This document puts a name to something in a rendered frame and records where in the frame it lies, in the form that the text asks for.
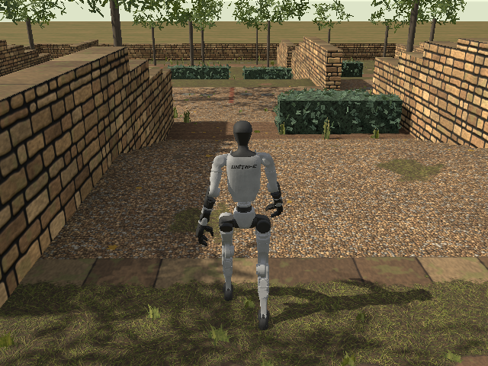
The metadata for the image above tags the robot right upper arm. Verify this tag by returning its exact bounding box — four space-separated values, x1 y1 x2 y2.
258 152 279 193

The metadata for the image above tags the robot right forearm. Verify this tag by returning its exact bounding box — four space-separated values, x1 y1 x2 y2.
271 182 283 207

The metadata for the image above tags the left robot foot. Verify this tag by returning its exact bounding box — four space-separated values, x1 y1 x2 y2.
223 283 233 301

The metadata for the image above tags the robot left forearm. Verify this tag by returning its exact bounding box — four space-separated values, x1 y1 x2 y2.
198 186 216 226

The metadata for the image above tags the humanoid robot head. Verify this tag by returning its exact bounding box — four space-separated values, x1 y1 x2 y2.
230 120 256 157

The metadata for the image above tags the right robot hand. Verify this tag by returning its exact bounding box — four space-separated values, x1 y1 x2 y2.
265 204 283 217

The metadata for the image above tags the robot left upper arm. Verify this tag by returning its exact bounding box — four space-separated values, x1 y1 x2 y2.
208 154 227 197

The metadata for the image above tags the left robot hand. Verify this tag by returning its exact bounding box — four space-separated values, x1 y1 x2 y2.
196 223 214 246

